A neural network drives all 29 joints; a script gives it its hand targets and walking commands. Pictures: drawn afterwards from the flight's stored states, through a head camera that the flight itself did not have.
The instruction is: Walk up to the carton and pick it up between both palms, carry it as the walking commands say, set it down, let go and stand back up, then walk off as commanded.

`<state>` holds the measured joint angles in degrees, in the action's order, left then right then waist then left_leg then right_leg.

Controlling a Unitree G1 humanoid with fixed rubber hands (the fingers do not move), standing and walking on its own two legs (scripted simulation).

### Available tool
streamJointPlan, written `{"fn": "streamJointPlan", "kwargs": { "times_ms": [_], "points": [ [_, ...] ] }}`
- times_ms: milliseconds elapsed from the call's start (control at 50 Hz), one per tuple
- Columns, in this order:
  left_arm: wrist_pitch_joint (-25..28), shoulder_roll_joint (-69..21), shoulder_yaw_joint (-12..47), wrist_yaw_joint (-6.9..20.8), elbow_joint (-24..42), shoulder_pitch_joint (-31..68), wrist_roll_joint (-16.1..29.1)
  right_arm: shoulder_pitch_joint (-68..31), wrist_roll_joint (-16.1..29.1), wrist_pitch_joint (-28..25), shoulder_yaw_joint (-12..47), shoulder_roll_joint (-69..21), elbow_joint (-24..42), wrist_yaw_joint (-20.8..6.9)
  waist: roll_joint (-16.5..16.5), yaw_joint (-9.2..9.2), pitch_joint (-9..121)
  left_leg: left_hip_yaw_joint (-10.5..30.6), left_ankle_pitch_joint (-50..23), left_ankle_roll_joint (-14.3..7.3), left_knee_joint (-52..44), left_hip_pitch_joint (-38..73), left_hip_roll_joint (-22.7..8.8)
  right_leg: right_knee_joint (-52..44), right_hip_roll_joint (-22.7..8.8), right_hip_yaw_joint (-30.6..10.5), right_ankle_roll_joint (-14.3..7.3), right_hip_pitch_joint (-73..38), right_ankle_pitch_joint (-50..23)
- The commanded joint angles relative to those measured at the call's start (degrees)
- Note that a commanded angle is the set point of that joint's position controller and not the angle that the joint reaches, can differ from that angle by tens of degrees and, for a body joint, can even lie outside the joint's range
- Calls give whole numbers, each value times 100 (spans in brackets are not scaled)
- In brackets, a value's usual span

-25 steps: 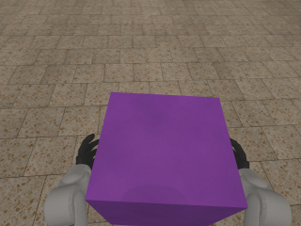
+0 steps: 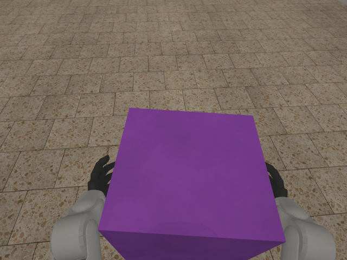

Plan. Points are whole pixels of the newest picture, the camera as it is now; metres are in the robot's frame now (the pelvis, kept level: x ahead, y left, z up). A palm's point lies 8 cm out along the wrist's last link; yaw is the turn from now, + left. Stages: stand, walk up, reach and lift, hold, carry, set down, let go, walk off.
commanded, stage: carry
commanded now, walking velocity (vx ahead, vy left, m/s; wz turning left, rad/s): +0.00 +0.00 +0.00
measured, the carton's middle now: (184, 194) +0.26 +0.00 +0.02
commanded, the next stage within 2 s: none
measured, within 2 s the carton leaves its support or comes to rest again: neither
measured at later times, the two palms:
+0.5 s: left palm (138, 114) +0.48 +0.13 +0.05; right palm (261, 123) +0.47 -0.21 +0.05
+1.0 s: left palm (164, 55) +0.80 +0.08 +0.05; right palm (255, 62) +0.79 -0.26 +0.05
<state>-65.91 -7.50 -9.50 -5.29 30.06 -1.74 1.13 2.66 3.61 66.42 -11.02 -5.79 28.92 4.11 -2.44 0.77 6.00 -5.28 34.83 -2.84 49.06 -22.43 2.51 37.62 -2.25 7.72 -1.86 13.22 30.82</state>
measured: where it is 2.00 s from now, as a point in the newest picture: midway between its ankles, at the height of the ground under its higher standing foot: (201, 145)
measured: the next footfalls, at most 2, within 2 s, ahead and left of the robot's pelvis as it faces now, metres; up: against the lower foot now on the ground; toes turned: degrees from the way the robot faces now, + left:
left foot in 0.04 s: +0.01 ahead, +0.08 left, +0.00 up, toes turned +3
right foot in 0.24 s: +0.10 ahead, -0.09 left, +0.00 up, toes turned -9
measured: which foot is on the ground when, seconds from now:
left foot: up 0.00-0.02, down 0.04-0.28, up 0.30-0.46, down 0.48-0.74, up 0.76-1.00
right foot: down 0.00-0.04, up 0.06-0.22, down 0.24-0.50, up 0.52-0.70, down 0.72-1.00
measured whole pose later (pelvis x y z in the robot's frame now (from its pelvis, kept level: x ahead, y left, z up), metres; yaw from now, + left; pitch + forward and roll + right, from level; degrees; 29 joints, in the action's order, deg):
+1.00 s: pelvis +0.54 -0.08 -0.01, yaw -1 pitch +7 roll +2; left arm -53.0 -5.9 -9.4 -2.5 19.4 -0.9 1.3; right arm 2.0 2.9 55.1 -9.9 -5.0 20.8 4.3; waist -1.9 -0.2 4.6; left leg -3.9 22.9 -4.0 51.1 -34.2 2.7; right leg 37.3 2.3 7.8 -6.6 8.2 32.5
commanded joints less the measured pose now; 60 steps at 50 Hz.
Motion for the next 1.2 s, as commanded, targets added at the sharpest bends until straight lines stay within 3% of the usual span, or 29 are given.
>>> {"fn": "streamJointPlan", "kwargs": {
  "times_ms": [0, 20, 100, 180, 200, 240, 280, 320, 400, 420, 460, 500, 520, 540, 560, 620, 660, 700, 720, 740, 820, 940, 960, 980, 1000, 1040, 1060, 1120, 1180],
  "points": [
    [179, -4036, 4895, 896, 1186, 2448, 1706, -2382, 1274, -297, 4514, -3984, 1271, -706, 1790, -291, 1975, 1811, -11093, -1039, -1750, 4232, -1785, 3091, 288, 8, 307, 2046, -877],
    [158, -4008, 4847, 878, 1198, 2686, 1682, -2621, 1276, -271, 4509, -4057, 1182, -683, 1676, -243, 1712, 2091, -11959, -1377, -1659, 4144, -2087, 3249, 424, -648, 81, 2266, 535],
    [6, -3817, 4399, 874, 591, 2679, 1380, -3211, 1168, -90, 4437, -3728, 1229, -662, 971, -151, -222, 1599, -8217, -912, -2261, 2113, -1508, 1227, 62, -594, -40, 2136, 479],
    [-32, -3263, 3789, 802, -570, 2158, 947, -2671, 759, -69, 3843, -2953, 160, -614, 1359, 84, 706, 413, -9726, -320, -917, 2010, -1217, -1048, 316, 131, 15, 218, -2032],
    [108, -3146, 3731, 817, -808, 2240, 928, -2724, 658, -197, 3739, -2809, -34, -629, 733, 87, 1291, 106, -8006, -22, 48, 1345, -1061, -1050, -286, -427, -196, -1010, -5262],
    [391, -3294, 3919, 825, -522, 2473, 1009, -2933, 764, -380, 3948, -3077, 180, -682, -1373, 42, 1479, 88, -192, 249, 1786, -1058, 24, -404, -1735, -2189, -1318, -2945, -11676],
    [612, -3997, 4215, 899, 51, 2759, 1400, -3270, 1019, -607, 4278, -3779, 679, -702, -1179, 108, 764, 180, 639, 76, 1797, -2396, 28, -583, -1516, -2089, -1056, -3306, -11174],
    [735, -4575, 4703, 891, 1215, 3239, 1851, -3564, 1460, -746, 4839, -4511, 1635, -668, -905, 144, 957, -111, 260, -16, 805, -2927, -30, -408, -1297, -1812, -727, -4025, -10950],
    [926, -3916, 4350, 881, 450, 2398, 1464, -2668, 1069, -988, 4365, -3989, 760, -671, -851, -86, 1795, -503, -2042, -46, -2054, -303, 260, 954, -814, -582, -388, -2989, -10959],
    [919, -4174, 4680, 882, 1033, 2469, 1727, -2619, 1266, -958, 4715, -4255, 1320, -658, -524, -331, 2281, -398, -4516, -153, -2684, 1769, 74, 2043, -654, -189, -153, -1620, -9544],
    [715, -4042, 4842, 835, 1413, 2660, 1767, -2500, 1344, -772, 4681, -4165, 1303, -636, 2078, -296, 2161, 2175, -12784, -1416, -1540, 4907, -1905, 4279, 874, -451, 149, 2642, 287],
    [535, -3946, 4603, 809, 1041, 2542, 1574, -2676, 1227, -613, 4551, -3965, 1349, -620, 1247, -330, 1270, 2472, -11106, -1615, -1836, 4029, -2207, 3952, 571, -930, -74, 3152, 510],
    [664, -3111, 3520, 845, -812, 2518, 849, -2806, 598, -703, 3724, -3145, -328, -655, 775, -335, 670, 2566, -10001, -1468, -1865, 3678, -2061, 3718, 468, -1006, -197, 3508, 842],
    [595, -3921, 4267, 844, 386, 2594, 1376, -3074, 1097, -648, 4511, -3831, 1112, -620, 625, -339, 46, 2651, -9316, -1313, -1964, 3312, -1902, 3211, 359, -1131, -205, 3834, 1272],
    [723, -2900, 3116, 879, -1475, 2551, 608, -3140, 427, -777, 3522, -2845, -629, -648, 522, -273, -224, 2297, -8622, -1191, -2125, 2778, -1676, 2875, 314, -941, -185, 3476, 1021],
    [692, -3560, 3826, 842, -341, 2236, 1061, -2929, 889, -761, 4301, -3365, 626, -615, 1029, -89, 88, 844, -8839, -434, -1607, 1881, -1049, 142, 538, 167, -80, 1445, -677],
    [664, -3498, 3927, 791, -171, 2280, 1104, -2900, 923, -717, 4195, -3252, 504, -575, 784, 202, 1469, 123, -8012, -113, 232, 1487, -934, -1194, 229, 4, -187, -892, -4521],
    [812, -3531, 4029, 797, -144, 2507, 1212, -2984, 922, -797, 4216, -3278, 610, -613, -1409, 26, 1770, 370, -271, 289, 2812, -959, 159, -400, -1811, -2638, -1554, -2992, -12333],
    [1065, -2817, 3104, 850, -1697, 2383, 595, -2964, 348, -1023, 3369, -2624, -1039, -680, -1292, 69, 1765, 585, -122, 198, 2755, -1299, 84, -561, -1784, -2661, -1670, -3021, -11891],
    [1120, -3962, 4173, 846, 208, 2781, 1381, -3198, 1079, -1080, 4382, -3733, 750, -686, -1061, 114, 1363, 630, 68, 120, 2834, -2064, 41, -695, -1632, -2628, -1524, -3201, -11095],
    [1482, -3711, 3912, 833, -99, 2915, 1283, -3024, 879, -1479, 4083, -3686, 110, -667, -975, 174, 1155, 182, 335, -7, 2068, -3798, -236, -380, -1251, -2221, -948, -4468, -10577],
    [1367, -3375, 4272, 803, 441, 2322, 1321, -2332, 880, -1399, 4271, -3441, 458, -598, -61, -225, 1772, -923, -3711, 96, -2291, 954, 685, 1382, -435, -354, -148, -1497, -9764],
    [1392, -2924, 3802, 848, -370, 2306, 1029, -2317, 602, -1459, 3834, -3009, -272, -628, 423, -488, 2287, -15, -6711, -435, -2170, 2917, -100, 3089, -83, 1, 183, -24, -7517],
    [1388, -2915, 3814, 846, -441, 2525, 993, -2325, 570, -1472, 3679, -2977, -571, -642, 1982, -491, 2070, 2014, -11561, -1437, -1625, 4265, -1527, 4725, 1082, -383, 408, 2408, -917],
    [1368, -2884, 3795, 839, -356, 2534, 1008, -2322, 591, -1474, 3710, -2998, -540, -611, 1982, -352, 2210, 2647, -12150, -1832, -1594, 4262, -2014, 4970, 983, -1148, 306, 2408, 447],
    [1102, -4018, 4655, 775, 1220, 2822, 1769, -2923, 1271, -1205, 4717, -3889, 1630, -511, 1016, -288, 1504, 2967, -9930, -1742, -1816, 3238, -2210, 4527, 556, -1517, -13, 2683, 407],
    [1047, -3345, 3649, 806, -580, 2414, 1029, -2825, 664, -1127, 4039, -3194, 121, -523, 782, -338, 823, 3166, -9257, -1701, -1664, 2734, -2138, 4384, 381, -1706, -207, 3100, 955],
    [1145, -3140, 3126, 872, -1128, 2211, 757, -3144, 619, -1185, 4055, -3159, -53, -522, 266, -206, 313, 2422, -7574, -1219, -1793, 1857, -1734, 1825, -108, -1528, -155, 2698, 950],
    [1422, -2700, 2833, 953, -1950, 2200, 451, -2907, 108, -1442, 3501, -2628, -1113, -532, 273, 121, 1172, 848, -6506, -495, -715, 1038, -1123, -1831, -65, -690, 55, -280, -2865]
  ]
}}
